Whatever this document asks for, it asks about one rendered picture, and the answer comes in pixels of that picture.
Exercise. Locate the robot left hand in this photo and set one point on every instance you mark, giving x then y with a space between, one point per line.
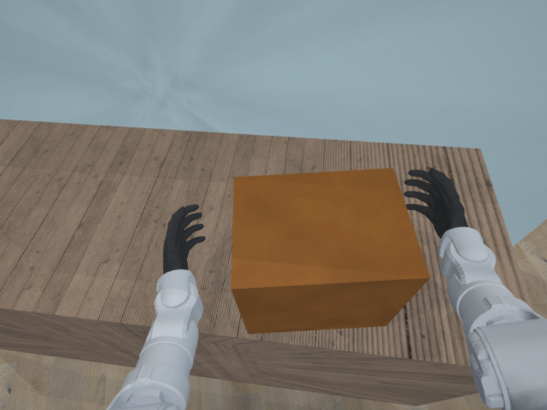
176 248

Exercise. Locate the robot right upper arm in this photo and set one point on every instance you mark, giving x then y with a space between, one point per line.
509 364

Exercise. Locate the right robot forearm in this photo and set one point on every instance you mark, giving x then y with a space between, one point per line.
475 290

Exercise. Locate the carton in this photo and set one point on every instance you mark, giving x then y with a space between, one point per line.
322 251

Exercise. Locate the left robot forearm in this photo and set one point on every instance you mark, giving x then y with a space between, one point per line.
166 359

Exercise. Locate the pedestal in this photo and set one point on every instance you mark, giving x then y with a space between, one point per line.
84 212

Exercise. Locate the robot right hand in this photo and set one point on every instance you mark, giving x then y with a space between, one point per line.
445 210

